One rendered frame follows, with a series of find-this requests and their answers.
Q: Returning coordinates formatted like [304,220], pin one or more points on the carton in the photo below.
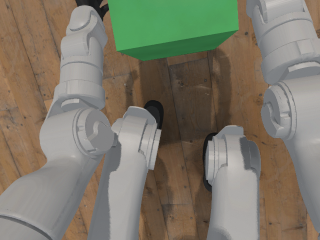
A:
[155,29]

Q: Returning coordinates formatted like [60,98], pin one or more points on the robot right upper arm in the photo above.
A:
[291,112]

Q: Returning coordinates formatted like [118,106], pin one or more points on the left robot hand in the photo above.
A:
[96,5]

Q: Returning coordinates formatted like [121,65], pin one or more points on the right robot forearm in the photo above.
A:
[289,45]

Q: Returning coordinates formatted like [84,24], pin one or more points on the robot left upper arm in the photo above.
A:
[42,204]

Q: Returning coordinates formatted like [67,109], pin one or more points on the robot left thigh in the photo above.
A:
[116,212]

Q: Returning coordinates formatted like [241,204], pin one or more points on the left robot forearm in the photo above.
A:
[81,66]

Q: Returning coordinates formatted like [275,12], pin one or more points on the left robot shin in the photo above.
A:
[133,111]

